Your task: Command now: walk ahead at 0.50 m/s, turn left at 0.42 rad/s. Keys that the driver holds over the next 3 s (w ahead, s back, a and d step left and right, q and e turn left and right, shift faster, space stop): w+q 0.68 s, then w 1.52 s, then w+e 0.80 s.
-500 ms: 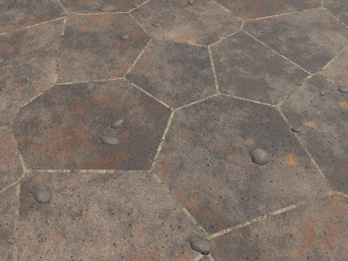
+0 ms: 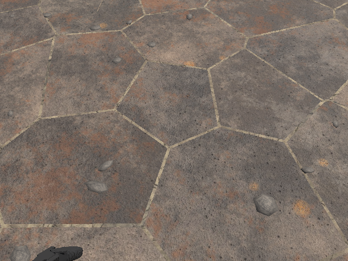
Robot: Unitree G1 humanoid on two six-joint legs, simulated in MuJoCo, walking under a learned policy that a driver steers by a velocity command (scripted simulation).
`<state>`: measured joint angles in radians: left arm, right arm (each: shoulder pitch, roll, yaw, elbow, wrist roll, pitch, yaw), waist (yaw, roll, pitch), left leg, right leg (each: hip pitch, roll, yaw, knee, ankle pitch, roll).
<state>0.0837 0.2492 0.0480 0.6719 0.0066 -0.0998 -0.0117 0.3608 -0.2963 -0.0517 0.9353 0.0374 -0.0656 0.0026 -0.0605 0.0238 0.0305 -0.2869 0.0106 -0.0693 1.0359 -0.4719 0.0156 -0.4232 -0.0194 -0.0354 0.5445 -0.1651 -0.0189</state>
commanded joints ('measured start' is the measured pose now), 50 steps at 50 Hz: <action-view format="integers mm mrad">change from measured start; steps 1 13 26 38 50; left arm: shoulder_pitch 183 171 86 -117 270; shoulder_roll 115 187 169 89 165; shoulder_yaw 40 75 41 16 49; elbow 16 98 20 -30 62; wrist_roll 0 -5 -37 -7 -24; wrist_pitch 0 -8 -50 -17 -22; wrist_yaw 4 31 22 -4 -22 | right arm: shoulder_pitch -79 -300 -64 -29 -9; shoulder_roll -112 -20 -165 -137 -140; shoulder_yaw -28 -12 -70 -59 -34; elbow -107 -222 -234 -223 -235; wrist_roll -1 -18 -15 -18 0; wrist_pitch -16 33 4 4 -5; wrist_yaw -4 43 38 -16 -11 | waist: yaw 116 105 -2 -19 156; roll -142 -66 -9 56 -157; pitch -102 43 -143 -16 -183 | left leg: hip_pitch -454 -364 398 60 -490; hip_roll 99 110 250 98 -29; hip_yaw -26 53 -472 -158 -113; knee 194 -293 -761 -818 281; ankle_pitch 104 495 206 413 -13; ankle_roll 7 -6 302 206 24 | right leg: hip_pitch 451 341 -380 -102 656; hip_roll -300 -255 -77 -25 -330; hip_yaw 364 -99 113 66 658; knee -296 -429 738 37 -258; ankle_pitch -68 172 -241 320 -296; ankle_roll -170 -139 12 79 -238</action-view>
